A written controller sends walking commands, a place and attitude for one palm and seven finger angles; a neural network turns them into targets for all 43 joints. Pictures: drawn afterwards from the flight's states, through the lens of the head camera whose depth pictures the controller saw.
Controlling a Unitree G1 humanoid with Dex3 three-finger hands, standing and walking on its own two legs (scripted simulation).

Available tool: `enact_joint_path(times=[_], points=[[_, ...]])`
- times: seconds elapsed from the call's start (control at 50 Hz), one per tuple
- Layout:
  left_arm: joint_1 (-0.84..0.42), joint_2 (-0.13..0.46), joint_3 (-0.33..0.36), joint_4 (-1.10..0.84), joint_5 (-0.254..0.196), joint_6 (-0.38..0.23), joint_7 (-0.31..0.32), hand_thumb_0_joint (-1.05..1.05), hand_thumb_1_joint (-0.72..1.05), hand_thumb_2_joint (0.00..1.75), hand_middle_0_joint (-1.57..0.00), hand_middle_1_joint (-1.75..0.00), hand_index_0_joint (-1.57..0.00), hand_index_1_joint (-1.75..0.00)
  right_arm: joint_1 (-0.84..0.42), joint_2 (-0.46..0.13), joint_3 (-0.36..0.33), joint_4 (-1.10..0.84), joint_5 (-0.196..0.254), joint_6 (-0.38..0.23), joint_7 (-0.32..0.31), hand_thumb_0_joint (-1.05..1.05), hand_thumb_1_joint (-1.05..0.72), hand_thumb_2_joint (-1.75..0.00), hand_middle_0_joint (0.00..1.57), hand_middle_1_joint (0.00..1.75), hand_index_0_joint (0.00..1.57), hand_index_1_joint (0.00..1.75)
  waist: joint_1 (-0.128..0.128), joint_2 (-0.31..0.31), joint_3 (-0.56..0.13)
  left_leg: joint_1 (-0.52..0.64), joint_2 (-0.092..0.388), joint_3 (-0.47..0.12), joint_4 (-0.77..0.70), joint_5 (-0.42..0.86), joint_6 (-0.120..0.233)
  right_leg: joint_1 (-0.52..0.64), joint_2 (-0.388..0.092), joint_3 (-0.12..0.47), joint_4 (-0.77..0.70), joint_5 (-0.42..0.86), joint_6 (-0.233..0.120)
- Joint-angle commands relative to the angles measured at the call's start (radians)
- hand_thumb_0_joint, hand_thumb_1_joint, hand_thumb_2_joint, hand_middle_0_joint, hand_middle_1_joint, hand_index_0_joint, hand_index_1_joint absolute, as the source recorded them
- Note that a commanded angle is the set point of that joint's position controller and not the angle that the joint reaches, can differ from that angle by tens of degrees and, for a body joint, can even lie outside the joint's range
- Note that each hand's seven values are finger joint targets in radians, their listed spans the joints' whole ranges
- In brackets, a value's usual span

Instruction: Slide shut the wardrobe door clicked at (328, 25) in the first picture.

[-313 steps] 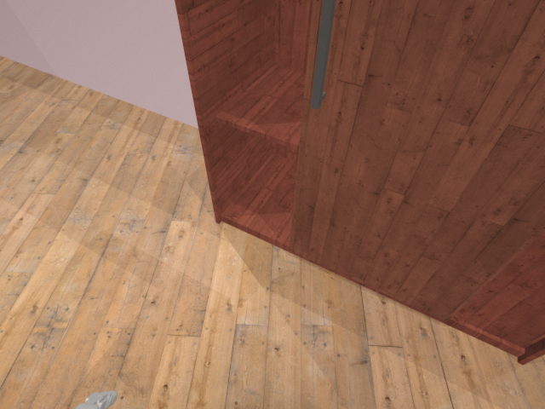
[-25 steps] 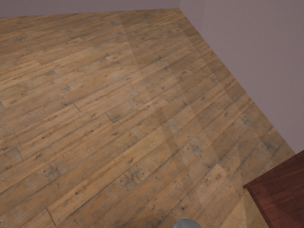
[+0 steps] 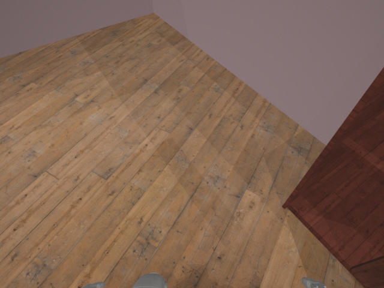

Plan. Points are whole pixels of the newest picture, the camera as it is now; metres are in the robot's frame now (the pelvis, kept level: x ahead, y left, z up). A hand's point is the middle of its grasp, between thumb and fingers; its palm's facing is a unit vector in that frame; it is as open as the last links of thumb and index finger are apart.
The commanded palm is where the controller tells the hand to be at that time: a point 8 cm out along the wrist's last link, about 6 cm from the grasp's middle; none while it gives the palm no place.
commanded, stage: turn to face it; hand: right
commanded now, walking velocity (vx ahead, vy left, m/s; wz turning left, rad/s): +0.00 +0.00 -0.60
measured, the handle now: out of the picture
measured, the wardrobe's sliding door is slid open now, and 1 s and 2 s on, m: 0.37 0.37 0.37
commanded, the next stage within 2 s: take the last steps up to it in 1.36 s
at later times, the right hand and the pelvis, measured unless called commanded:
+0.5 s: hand out of the picture +0.01 -0.17 -0.15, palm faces +0.31 +0.91 -0.28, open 7.4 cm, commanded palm none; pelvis +0.01 +0.04 +0.00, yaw -19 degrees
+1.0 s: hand out of the picture -0.02 -0.26 -0.16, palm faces +0.58 +0.77 -0.26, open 7.4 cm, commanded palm none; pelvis +0.00 -0.01 +0.00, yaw -35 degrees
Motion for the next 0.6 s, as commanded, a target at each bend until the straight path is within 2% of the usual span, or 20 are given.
enact_joint_path(times=[0.0, 0.04, 0.06, 0.08, 0.1, 0.12, 0.14, 0.16, 0.18, 0.2, 0.22, 0.24, 0.26, 0.3, 0.34, 0.4, 0.5, 0.54, 0.56, 0.58], points=[[0.036, 0.23, 0.072, -0.064, 0.003, -0.013, 0.017, 0.0, 0.9, 0.9, -0.2, -0.3, -0.2, -0.3, -0.034, -0.063, -0.016, -0.107, 0.006, -0.027, -0.005, 0.0, -0.9, -0.9, 0.2, 0.3, 0.2, 0.3, 0.03, -0.176, -0.102, 0.019, -0.042, 0.008, -0.151, -0.044, 0.009, 0.081, -0.251, 0.286, -0.084, 0.46, -0.132], [0.022, 0.229, 0.075, -0.072, 0.005, -0.011, 0.018, 0.0, 0.9, 0.9, -0.2, -0.3, -0.2, -0.3, -0.003, -0.056, -0.013, -0.109, 0.012, -0.036, -0.007, 0.0, -0.9, -0.9, 0.2, 0.3, 0.2, 0.3, 0.018, -0.188, -0.129, 0.109, -0.069, 0.015, -0.278, -0.038, 0.019, 0.061, -0.241, 0.317, -0.039, 0.542, -0.127], [0.013, 0.229, 0.077, -0.074, 0.002, -0.01, 0.018, 0.0, 0.9, 0.9, -0.2, -0.3, -0.2, -0.3, 0.026, -0.061, -0.013, -0.102, 0.014, -0.041, -0.008, 0.0, -0.9, -0.9, 0.2, 0.3, 0.2, 0.3, 0.004, -0.176, -0.145, 0.168, -0.08, 0.022, -0.358, 0.017, 0.023, 0.048, -0.227, 0.318, -0.011, 0.555, -0.113], [0.003, 0.224, 0.078, -0.076, -0.003, -0.01, 0.017, 0.0, 0.9, 0.9, -0.2, -0.3, -0.2, -0.3, 0.066, -0.069, -0.016, -0.093, 0.015, -0.049, -0.01, 0.0, -0.9, -0.9, 0.2, 0.3, 0.2, 0.3, -0.018, -0.161, -0.162, 0.265, -0.073, 0.025, -0.481, 0.12, 0.025, 0.002, -0.202, 0.308, 0.03, 0.502, -0.084], [0.008, 0.192, 0.075, -0.081, -0.012, -0.012, 0.014, 0.0, 0.9, 0.9, -0.2, -0.3, -0.2, -0.3, 0.113, -0.103, -0.022, -0.081, 0.012, -0.061, -0.014, 0.0, -0.9, -0.9, 0.2, 0.3, 0.2, 0.3, -0.041, -0.077, -0.188, 0.419, -0.014, -0.016, -0.632, 0.245, 0.033, -0.097, -0.15, 0.274, 0.103, 0.34, -0.031], [0.042, 0.115, 0.063, -0.093, -0.022, -0.014, 0.007, 0.0, 0.9, 0.9, -0.2, -0.3, -0.2, -0.3, 0.136, -0.209, -0.043, -0.08, -0.006, -0.074, -0.023, 0.0, -0.9, -0.9, 0.2, 0.3, 0.2, 0.3, -0.045, 0.224, -0.221, 0.598, 0.262, -0.27, -0.705, 0.374, 0.119, -0.308, -0.013, 0.098, 0.317, -0.076, 0.062], [0.036, 0.131, 0.067, -0.111, -0.01, -0.008, 0.011, 0.0, 0.9, 0.9, -0.2, -0.3, -0.2, -0.3, 0.146, -0.242, -0.042, -0.085, -0.005, -0.065, -0.025, 0.0, -0.9, -0.9, 0.2, 0.3, 0.2, 0.3, -0.046, 0.277, -0.209, 0.506, 0.432, -0.387, -0.682, 0.528, 0.233, -0.36, 0.028, 0.013, 0.526, -0.384, 0.095], [0.036, 0.151, 0.075, -0.1, -0.004, 0.002, 0.008, 0.0, 0.9, 0.9, -0.2, -0.3, -0.2, -0.3, 0.118, -0.207, -0.033, -0.096, -0.003, -0.06, -0.025, 0.0, -0.9, -0.9, 0.2, 0.3, 0.2, 0.3, -0.031, 0.159, -0.164, 0.396, 0.396, -0.301, -0.677, 0.457, 0.264, -0.339, -0.014, 0.04, 0.671, -0.338, 0.087], [0.037, 0.149, 0.076, -0.072, 0.0, 0.014, 0.002, 0.0, 0.9, 0.9, -0.2, -0.3, -0.2, -0.3, 0.053, -0.155, -0.027, -0.1, -0.001, -0.066, -0.026, 0.0, -0.9, -0.9, 0.2, 0.3, 0.2, 0.3, -0.006, 0.201, -0.104, 0.314, 0.339, -0.248, -0.71, 0.362, 0.238, -0.344, -0.045, 0.052, 0.727, -0.277, 0.091], [0.048, 0.145, 0.078, -0.051, 0.002, 0.022, -0.005, 0.0, 0.9, 0.9, -0.2, -0.3, -0.2, -0.3, 0.013, -0.135, -0.016, -0.108, 0.001, -0.063, -0.022, 0.0, -0.9, -0.9, 0.2, 0.3, 0.2, 0.3, 0.016, 0.171, -0.067, 0.297, 0.278, -0.177, -0.703, 0.327, 0.216, -0.35, -0.053, 0.021, 0.776, -0.206, 0.102], [0.063, 0.142, 0.075, -0.04, 0.001, 0.022, -0.012, 0.0, 0.9, 0.9, -0.2, -0.3, -0.2, -0.3, -0.016, -0.105, -0.008, -0.115, 0.002, -0.062, -0.021, 0.0, -0.9, -0.9, 0.2, 0.3, 0.2, 0.3, 0.033, 0.151, -0.048, 0.303, 0.238, -0.092, -0.679, 0.399, 0.2, -0.354, -0.07, 0.001, 0.782, -0.152, 0.11], [0.056, 0.129, 0.069, -0.034, 0.0, 0.023, -0.017, 0.0, 0.9, 0.9, -0.2, -0.3, -0.2, -0.3, 0.004, -0.094, -0.004, -0.108, 0.001, -0.069, -0.019, 0.0, -0.9, -0.9, 0.2, 0.3, 0.2, 0.3, 0.027, 0.152, -0.042, 0.323, 0.214, -0.029, -0.659, 0.499, 0.192, -0.359, -0.072, -0.022, 0.775, -0.124, 0.119], [0.051, 0.124, 0.065, -0.033, -0.001, 0.024, -0.018, 0.0, 0.9, 0.9, -0.2, -0.3, -0.2, -0.3, 0.038, -0.093, -0.003, -0.098, 0.001, -0.073, -0.019, 0.0, -0.9, -0.9, 0.2, 0.3, 0.2, 0.3, 0.019, 0.161, -0.057, 0.366, 0.205, 0.003, -0.642, 0.588, 0.188, -0.365, -0.068, -0.034, 0.761, -0.113, 0.126], [0.02, 0.125, 0.061, -0.037, -0.003, 0.029, -0.018, 0.0, 0.9, 0.9, -0.2, -0.3, -0.2, -0.3, 0.099, -0.105, -0.007, -0.076, -0.002, -0.072, -0.021, 0.0, -0.9, -0.9, 0.2, 0.3, 0.2, 0.3, -0.006, 0.192, -0.074, 0.422, 0.217, 0.033, -0.625, 0.674, 0.197, -0.365, -0.076, -0.053, 0.721, -0.122, 0.136], [-0.012, 0.115, 0.056, -0.041, -0.004, 0.032, -0.018, 0.0, 0.9, 0.9, -0.2, -0.3, -0.2, -0.3, 0.134, -0.115, -0.013, -0.06, -0.005, -0.07, -0.023, 0.0, -0.9, -0.9, 0.2, 0.3, 0.2, 0.3, -0.019, 0.179, -0.075, 0.457, 0.231, 0.056, -0.615, 0.701, 0.205, -0.364, -0.083, -0.071, 0.661, -0.136, 0.14], [-0.063, 0.109, 0.049, -0.052, -0.006, 0.034, -0.02, 0.0, 0.9, 0.9, -0.2, -0.3, -0.2, -0.3, 0.154, -0.133, -0.017, -0.049, -0.009, -0.062, -0.022, 0.0, -0.9, -0.9, 0.2, 0.3, 0.2, 0.3, -0.032, 0.18, -0.057, 0.43, 0.25, 0.086, -0.618, 0.662, 0.218, -0.327, -0.09, -0.105, 0.577, -0.151, 0.134], [-0.1, 0.101, 0.034, -0.074, -0.012, 0.017, -0.024, 0.0, 0.9, 0.9, -0.2, -0.3, -0.2, -0.3, 0.144, -0.17, -0.034, -0.039, -0.017, -0.049, -0.019, 0.0, -0.9, -0.9, 0.2, 0.3, 0.2, 0.3, -0.046, 0.225, -0.064, 0.387, 0.287, 0.128, -0.565, 0.614, 0.221, -0.192, -0.089, -0.171, 0.318, -0.17, 0.103], [-0.061, 0.11, 0.036, -0.072, -0.011, 0.007, -0.021, 0.0, 0.9, 0.9, -0.2, -0.3, -0.2, -0.3, 0.141, -0.177, -0.041, -0.033, -0.014, -0.044, -0.016, 0.0, -0.9, -0.9, 0.2, 0.3, 0.2, 0.3, -0.027, 0.193, -0.095, 0.377, 0.285, 0.166, -0.487, 0.595, 0.189, -0.097, -0.075, -0.197, 0.174, -0.099, 0.089], [-0.019, 0.132, 0.04, -0.066, -0.007, 0.001, -0.02, 0.0, 0.9, 0.9, -0.2, -0.3, -0.2, -0.3, 0.141, -0.176, -0.041, -0.032, -0.007, -0.042, -0.012, 0.0, -0.9, -0.9, 0.2, 0.3, 0.2, 0.3, -0.003, 0.153, -0.128, 0.356, 0.263, 0.2, -0.395, 0.579, 0.155, -0.009, -0.064, -0.197, 0.054, -0.001, 0.079], [0.07, 0.198, 0.058, -0.045, -0.004, -0.01, -0.019, 0.0, 0.9, 0.9, -0.2, -0.3, -0.2, -0.3, 0.142, -0.157, -0.04, -0.038, 0.001, -0.038, -0.009, 0.0, -0.9, -0.9, 0.2, 0.3, 0.2, 0.3, 0.05, 0.005, -0.192, 0.219, 0.227, 0.218, -0.196, 0.448, 0.107, 0.19, -0.128, -0.096, -0.046, 0.182, 0.047]])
